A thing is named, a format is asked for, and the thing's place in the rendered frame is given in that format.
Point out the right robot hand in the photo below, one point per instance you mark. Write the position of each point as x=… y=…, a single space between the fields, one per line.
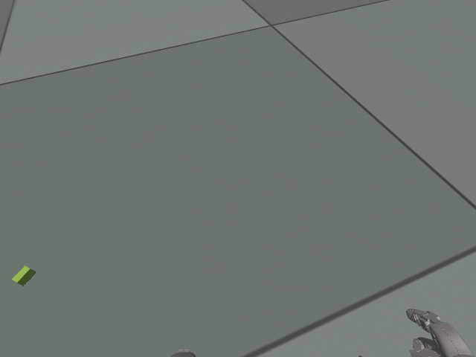
x=446 y=342

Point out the small box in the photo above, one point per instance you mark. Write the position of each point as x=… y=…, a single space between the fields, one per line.
x=23 y=275

